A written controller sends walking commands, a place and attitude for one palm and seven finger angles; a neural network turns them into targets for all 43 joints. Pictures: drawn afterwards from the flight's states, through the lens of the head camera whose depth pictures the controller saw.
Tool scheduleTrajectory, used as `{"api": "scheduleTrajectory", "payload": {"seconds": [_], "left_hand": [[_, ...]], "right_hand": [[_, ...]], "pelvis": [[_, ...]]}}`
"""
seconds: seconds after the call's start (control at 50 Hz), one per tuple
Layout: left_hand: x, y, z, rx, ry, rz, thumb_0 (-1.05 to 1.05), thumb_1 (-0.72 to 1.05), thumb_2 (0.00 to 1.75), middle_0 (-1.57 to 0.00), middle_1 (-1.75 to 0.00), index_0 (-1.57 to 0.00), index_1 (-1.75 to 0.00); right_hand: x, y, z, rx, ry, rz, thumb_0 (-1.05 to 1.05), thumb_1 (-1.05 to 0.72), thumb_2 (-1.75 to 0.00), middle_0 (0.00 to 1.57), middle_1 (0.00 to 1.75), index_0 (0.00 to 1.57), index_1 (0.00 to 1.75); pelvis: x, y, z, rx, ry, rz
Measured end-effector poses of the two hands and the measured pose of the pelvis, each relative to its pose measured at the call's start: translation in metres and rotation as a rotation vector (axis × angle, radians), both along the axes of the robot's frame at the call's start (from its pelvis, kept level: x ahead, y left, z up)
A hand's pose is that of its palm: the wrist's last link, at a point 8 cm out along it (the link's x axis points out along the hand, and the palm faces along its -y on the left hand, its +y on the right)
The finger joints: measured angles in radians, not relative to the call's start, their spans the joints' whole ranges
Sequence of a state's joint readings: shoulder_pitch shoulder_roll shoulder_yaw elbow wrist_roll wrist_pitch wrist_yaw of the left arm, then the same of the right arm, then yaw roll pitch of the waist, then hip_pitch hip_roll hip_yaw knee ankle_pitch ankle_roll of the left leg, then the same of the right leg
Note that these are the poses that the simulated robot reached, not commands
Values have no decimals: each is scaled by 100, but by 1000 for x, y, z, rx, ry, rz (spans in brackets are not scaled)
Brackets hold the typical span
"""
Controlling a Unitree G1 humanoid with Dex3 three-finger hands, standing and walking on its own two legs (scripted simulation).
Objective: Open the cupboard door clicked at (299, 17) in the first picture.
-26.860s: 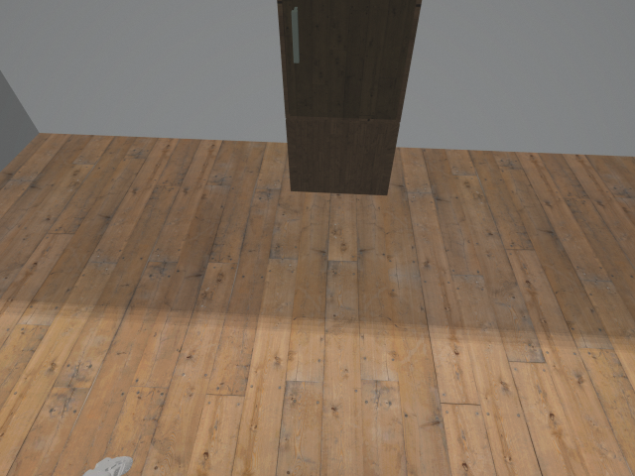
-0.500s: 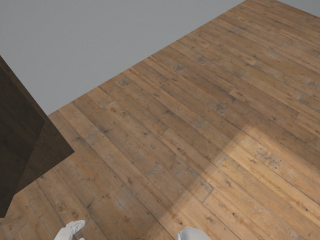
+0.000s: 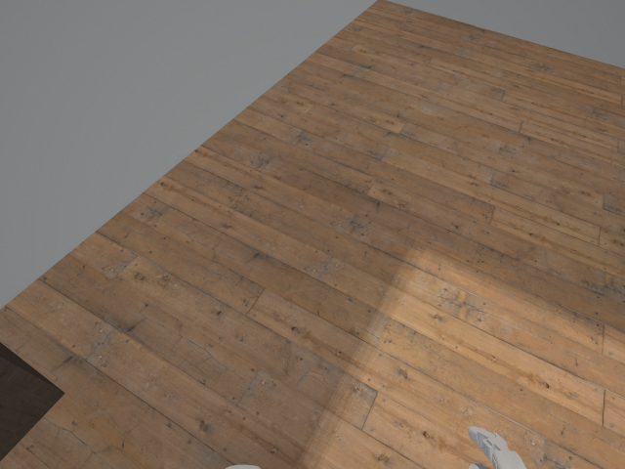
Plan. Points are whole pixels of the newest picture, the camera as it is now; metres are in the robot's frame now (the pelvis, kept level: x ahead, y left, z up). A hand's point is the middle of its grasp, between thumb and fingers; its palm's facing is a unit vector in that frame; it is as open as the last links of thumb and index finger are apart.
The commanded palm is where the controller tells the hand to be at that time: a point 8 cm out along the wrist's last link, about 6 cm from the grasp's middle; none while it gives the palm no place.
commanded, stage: walk to a spot facing it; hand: left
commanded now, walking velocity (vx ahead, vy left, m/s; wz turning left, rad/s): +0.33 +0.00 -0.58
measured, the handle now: out of the picture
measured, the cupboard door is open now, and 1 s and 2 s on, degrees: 45 45 45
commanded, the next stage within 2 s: turn to face it in 0.88 s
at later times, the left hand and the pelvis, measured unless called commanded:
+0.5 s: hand (299, 306) +0.39 +0.06 -0.15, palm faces -0.33 -0.91 -0.24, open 7.4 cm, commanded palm none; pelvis +0.19 -0.08 +0.00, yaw -15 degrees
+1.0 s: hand (320, 255) +0.51 +0.03 -0.15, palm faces -0.34 -0.92 -0.18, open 7.4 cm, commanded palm none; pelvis +0.41 -0.14 +0.01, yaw -23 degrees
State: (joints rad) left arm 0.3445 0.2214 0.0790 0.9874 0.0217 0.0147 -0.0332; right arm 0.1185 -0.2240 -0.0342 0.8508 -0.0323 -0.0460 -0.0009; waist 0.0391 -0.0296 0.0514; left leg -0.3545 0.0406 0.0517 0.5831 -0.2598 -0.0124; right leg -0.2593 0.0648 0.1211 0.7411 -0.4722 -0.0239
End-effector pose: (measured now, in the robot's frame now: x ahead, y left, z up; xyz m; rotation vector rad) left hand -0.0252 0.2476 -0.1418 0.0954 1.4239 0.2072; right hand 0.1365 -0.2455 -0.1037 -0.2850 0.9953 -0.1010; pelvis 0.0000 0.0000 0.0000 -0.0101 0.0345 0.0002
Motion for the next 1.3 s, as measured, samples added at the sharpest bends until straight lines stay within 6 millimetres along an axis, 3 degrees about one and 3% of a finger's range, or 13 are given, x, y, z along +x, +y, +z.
{"api": "scheduleTrajectory", "payload": {"seconds": [0.08,0.18,0.32,0.4,0.46,0.58,0.76,0.82,0.94,1.04,1.14,1.22,1.3], "left_hand": [[62,10,3,-8,-37,-83,1,90,90,-20,-30,-20,-30],[170,-1,17,-16,-160,-208,1,91,90,-20,-30,-20,-30],[334,-65,28,-12,-311,-431,1,91,90,-19,-30,-20,-30],[408,-110,25,4,-443,-499,1,91,90,-19,-30,-20,-30],[423,-131,27,4,-432,-504,0,91,90,-20,-30,-20,-30],[414,-154,24,-31,-272,-486,0,91,90,-20,-30,-20,-30],[436,-128,9,-7,-135,-378,-1,93,90,-20,-30,-21,-30],[447,-121,-4,3,-58,-378,0,92,90,-20,-30,-20,-30],[506,-144,9,0,-39,-417,1,91,90,-20,-30,-20,-30],[576,-192,19,-19,-112,-489,1,91,90,-20,-30,-20,-30],[635,-239,9,-13,-216,-510,1,91,90,-20,-30,-20,-30],[658,-259,13,-24,-257,-442,0,91,90,-20,-30,-20,-30],[674,-259,11,-30,-264,-381,-1,92,90,-20,-30,-21,-30]], "right_hand": [[-18,3,4,-1,59,-65,0,-91,-90,20,30,20,30],[-69,1,-1,24,239,-200,0,-91,-90,20,30,20,30],[-140,-5,-15,91,499,-419,0,-91,-90,20,30,20,30],[-152,-17,-31,141,625,-492,1,-91,-90,20,30,20,30],[-120,-36,-34,143,600,-522,1,-91,-90,20,30,20,30],[0,-75,-23,133,358,-511,1,-91,-90,20,30,20,30],[183,-102,-17,117,128,-400,0,-91,-90,20,30,20,30],[226,-109,-21,91,63,-392,0,-91,-90,20,30,20,30],[237,-114,-18,107,131,-459,0,-92,-90,20,30,20,30],[218,-134,-25,126,273,-532,-1,-94,-90,20,30,20,30],[206,-155,-45,160,423,-571,0,-93,-90,20,30,20,30],[232,-169,-36,151,482,-538,1,-92,-90,20,30,20,30],[286,-182,-26,132,432,-471,1,-92,-90,20,30,20,30]], "pelvis": [[25,2,8,-2,-4,-50],[59,-3,17,-11,2,-120],[116,-32,7,6,-5,-207],[151,-63,-13,27,-23,-227],[171,-75,-8,14,-38,-242],[220,-94,12,15,-21,-285],[315,-106,8,-9,-27,-308],[347,-107,-3,-2,-31,-341],[392,-125,9,22,-24,-380],[427,-150,12,16,-21,-409],[461,-186,-4,22,-34,-361],[483,-199,3,13,-32,-295],[503,-207,8,19,-26,-241]]}}
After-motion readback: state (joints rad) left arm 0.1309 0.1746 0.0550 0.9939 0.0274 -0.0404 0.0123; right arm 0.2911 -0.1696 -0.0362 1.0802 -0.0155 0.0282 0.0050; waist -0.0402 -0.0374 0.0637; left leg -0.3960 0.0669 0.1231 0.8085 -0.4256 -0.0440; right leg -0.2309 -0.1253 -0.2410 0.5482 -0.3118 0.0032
